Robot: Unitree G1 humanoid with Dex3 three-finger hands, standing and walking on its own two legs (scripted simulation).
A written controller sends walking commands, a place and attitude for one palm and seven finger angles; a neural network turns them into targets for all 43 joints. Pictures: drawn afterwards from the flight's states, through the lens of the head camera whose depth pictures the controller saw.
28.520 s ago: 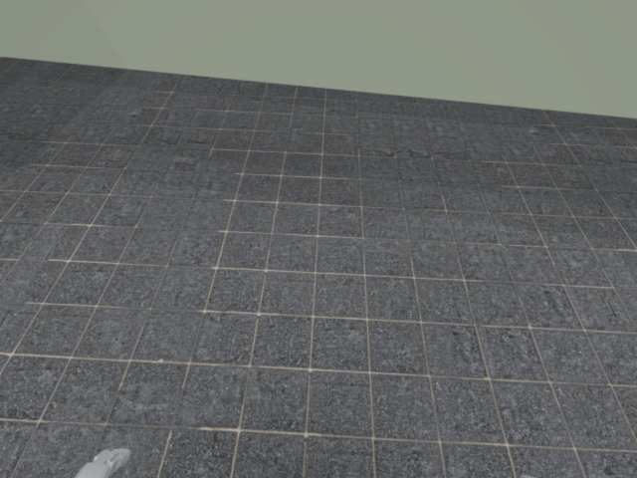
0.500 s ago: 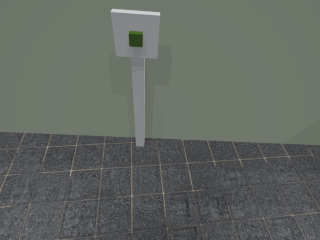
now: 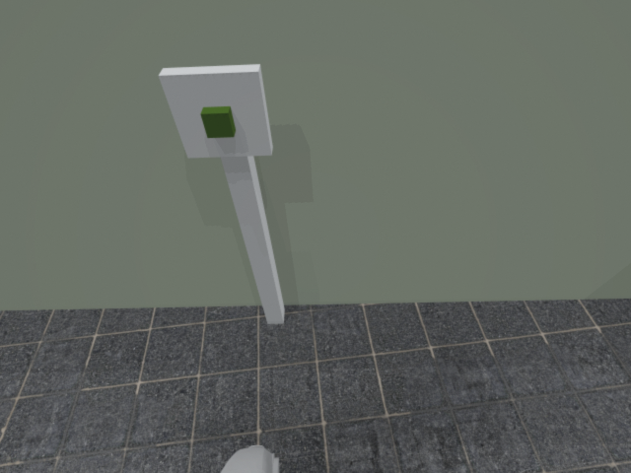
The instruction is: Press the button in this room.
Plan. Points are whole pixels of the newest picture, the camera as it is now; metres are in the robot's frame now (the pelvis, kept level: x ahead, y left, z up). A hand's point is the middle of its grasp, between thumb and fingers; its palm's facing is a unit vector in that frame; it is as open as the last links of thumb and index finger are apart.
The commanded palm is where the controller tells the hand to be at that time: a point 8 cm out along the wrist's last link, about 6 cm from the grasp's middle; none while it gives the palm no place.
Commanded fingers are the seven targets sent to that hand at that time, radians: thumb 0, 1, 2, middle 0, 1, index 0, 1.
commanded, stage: take the last steps up to it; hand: left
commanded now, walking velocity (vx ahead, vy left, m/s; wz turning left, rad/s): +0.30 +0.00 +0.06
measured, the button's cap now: (219, 121) +0.70 +0.22 +0.08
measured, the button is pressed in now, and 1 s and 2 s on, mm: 0 0 0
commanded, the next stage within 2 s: come to a stop and stand still in 0.32 s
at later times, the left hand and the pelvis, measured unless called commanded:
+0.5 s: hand (192, 440) +0.21 +0.22 -0.19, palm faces +0.05 -0.98 -0.18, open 7.4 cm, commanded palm none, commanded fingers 0.00 0.90 0.90 -0.20 -0.30 -0.20 -0.30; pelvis +0.19 +0.05 -0.01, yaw -1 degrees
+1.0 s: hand (221, 383) +0.29 +0.19 -0.16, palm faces +0.04 -0.96 -0.29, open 7.3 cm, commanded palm none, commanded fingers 0.00 0.90 0.90 -0.20 -0.30 -0.20 -0.30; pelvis +0.22 +0.00 -0.01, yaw +1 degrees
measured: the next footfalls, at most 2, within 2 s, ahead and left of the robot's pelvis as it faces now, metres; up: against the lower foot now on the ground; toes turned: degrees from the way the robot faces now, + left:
left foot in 0.26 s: +0.24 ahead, +0.14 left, +0.00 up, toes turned +9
right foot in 0.72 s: +0.33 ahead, -0.11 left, +0.00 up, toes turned -6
